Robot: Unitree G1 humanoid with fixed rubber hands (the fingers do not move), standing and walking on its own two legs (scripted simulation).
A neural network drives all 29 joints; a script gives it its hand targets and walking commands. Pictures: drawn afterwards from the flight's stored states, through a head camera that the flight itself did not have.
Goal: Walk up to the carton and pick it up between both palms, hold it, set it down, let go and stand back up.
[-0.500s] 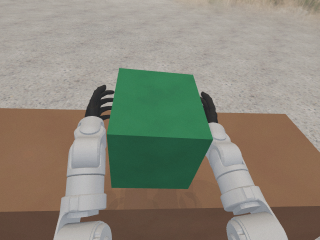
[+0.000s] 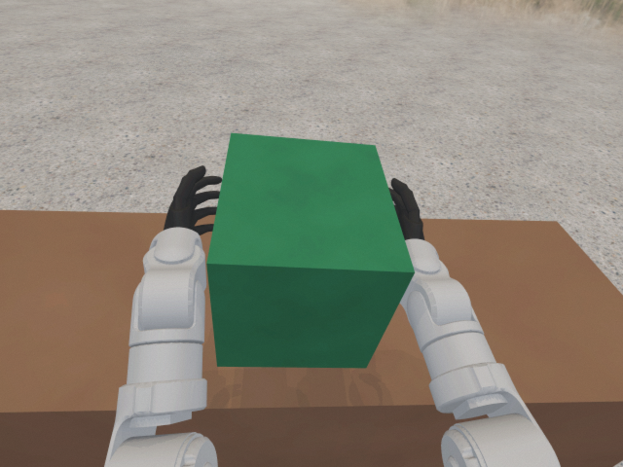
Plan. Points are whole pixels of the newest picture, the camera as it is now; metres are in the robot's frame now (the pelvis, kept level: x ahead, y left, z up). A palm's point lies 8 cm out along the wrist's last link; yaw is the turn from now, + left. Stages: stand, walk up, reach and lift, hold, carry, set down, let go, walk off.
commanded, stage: hold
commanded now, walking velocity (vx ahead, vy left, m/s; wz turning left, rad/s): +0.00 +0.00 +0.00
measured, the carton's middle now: (299, 251) +0.35 -0.01 +0.16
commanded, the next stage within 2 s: none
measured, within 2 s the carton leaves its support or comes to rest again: neither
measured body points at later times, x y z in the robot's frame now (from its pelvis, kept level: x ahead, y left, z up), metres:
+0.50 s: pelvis +0.00 +0.00 +0.00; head -0.04 +0.02 +0.45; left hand +0.38 +0.13 +0.19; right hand +0.37 -0.15 +0.17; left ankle +0.01 +0.13 -0.75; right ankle +0.02 -0.15 -0.75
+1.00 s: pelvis +0.00 +0.00 +0.00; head -0.04 +0.03 +0.45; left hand +0.38 +0.13 +0.19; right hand +0.37 -0.15 +0.17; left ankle +0.01 +0.13 -0.75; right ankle +0.02 -0.15 -0.75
